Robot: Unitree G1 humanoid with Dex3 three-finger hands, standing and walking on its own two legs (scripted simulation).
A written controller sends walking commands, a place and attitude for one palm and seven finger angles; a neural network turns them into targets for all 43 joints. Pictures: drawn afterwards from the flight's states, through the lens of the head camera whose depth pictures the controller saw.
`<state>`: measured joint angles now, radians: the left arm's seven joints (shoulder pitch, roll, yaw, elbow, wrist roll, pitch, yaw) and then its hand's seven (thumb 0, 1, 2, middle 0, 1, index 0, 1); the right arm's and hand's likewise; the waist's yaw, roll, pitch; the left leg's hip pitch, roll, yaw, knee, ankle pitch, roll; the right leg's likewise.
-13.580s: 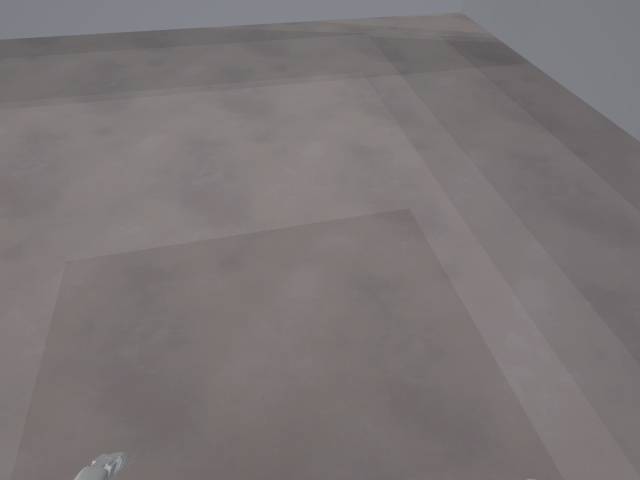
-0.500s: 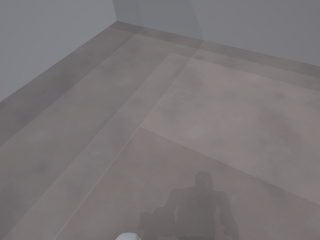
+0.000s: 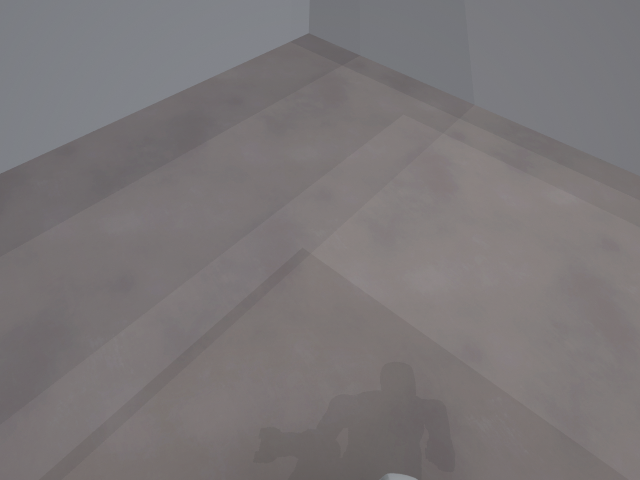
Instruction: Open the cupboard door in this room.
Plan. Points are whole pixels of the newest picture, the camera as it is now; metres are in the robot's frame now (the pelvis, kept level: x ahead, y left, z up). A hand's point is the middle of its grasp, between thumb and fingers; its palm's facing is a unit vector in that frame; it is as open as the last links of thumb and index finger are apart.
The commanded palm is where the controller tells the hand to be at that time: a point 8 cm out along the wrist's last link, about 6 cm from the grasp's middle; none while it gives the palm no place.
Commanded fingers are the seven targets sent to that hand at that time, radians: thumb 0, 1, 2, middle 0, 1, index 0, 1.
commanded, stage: turn or walk to find it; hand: left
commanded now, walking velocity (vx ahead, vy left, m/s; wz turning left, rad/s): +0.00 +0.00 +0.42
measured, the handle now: out of the picture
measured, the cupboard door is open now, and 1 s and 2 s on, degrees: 0 0 0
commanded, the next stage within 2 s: none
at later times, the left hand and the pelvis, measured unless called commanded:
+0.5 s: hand out of the picture -0.01 +0.14 -0.15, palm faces +0.27 -0.92 -0.27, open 7.4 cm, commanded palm none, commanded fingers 0.00 0.90 0.90 -0.20 -0.30 -0.20 -0.30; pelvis -0.03 -0.06 +0.00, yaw +14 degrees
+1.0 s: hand out of the picture -0.10 +0.21 -0.17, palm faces +0.49 -0.84 -0.25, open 7.4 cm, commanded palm none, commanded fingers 0.00 0.90 0.90 -0.20 -0.30 -0.20 -0.30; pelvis -0.06 -0.02 +0.00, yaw +26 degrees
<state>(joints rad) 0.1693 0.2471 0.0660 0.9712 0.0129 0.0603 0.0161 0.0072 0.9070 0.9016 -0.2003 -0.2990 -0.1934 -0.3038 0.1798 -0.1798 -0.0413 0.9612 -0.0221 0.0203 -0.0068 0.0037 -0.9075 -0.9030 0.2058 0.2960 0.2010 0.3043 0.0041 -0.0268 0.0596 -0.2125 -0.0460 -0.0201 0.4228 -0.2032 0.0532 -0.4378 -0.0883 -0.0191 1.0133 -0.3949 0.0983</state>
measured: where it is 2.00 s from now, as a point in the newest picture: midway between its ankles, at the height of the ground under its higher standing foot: outside the picture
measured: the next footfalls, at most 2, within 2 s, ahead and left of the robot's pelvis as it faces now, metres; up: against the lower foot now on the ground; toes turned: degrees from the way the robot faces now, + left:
right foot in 0.18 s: +0.02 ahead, -0.14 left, +0.00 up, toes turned +2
left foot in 0.72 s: -0.07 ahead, +0.09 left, +0.00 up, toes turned +25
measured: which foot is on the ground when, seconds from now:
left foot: down 0.00-0.20, up 0.22-0.70, down 0.72-1.00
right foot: up 0.00-0.16, down 0.18-0.72, up 0.74-1.00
